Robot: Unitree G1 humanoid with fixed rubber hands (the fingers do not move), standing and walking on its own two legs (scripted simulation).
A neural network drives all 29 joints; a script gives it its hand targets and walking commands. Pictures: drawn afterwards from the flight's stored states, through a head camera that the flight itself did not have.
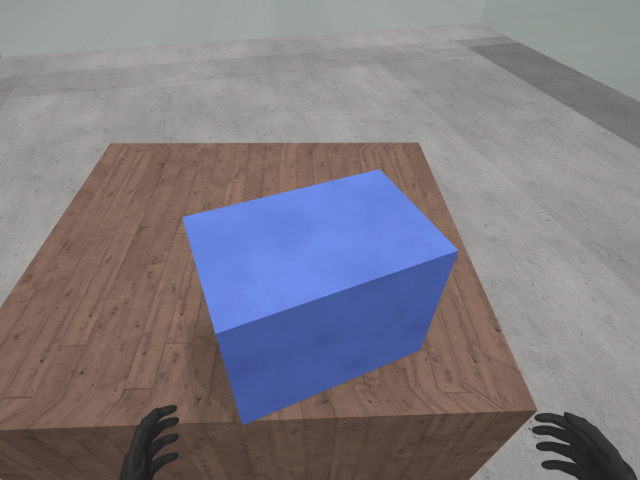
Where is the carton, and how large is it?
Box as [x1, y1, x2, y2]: [182, 169, 458, 425]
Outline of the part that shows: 379,169 182,217 242,425 420,349 458,250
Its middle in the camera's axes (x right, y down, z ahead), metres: -0.01 +0.08 +0.57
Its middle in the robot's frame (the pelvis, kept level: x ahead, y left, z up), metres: +0.40 +0.05 +0.02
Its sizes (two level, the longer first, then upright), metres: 0.299 0.191 0.233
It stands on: a pedestal, 0.68 m high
